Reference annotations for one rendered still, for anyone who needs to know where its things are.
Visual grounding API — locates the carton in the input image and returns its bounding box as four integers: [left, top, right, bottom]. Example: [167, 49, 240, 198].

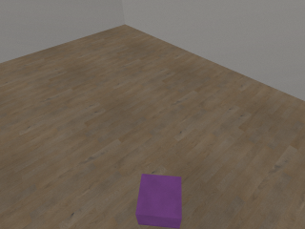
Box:
[135, 174, 182, 229]

